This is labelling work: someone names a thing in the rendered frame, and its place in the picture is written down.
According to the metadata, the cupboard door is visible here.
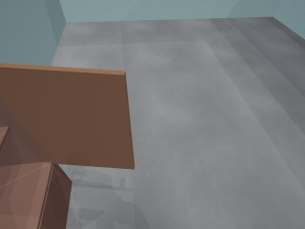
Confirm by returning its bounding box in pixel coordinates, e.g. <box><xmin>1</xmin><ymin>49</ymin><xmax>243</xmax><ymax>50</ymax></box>
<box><xmin>0</xmin><ymin>63</ymin><xmax>135</xmax><ymax>170</ymax></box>

